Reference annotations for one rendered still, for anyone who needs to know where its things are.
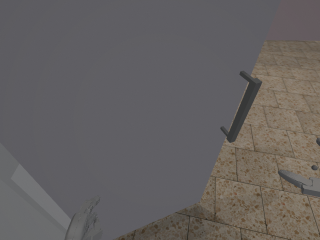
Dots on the fridge door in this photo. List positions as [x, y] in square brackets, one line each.
[124, 99]

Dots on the robot right hand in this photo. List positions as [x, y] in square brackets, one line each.
[309, 186]

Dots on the robot left hand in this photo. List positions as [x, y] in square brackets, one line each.
[80, 222]

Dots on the handle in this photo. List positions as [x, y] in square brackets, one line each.
[246, 103]

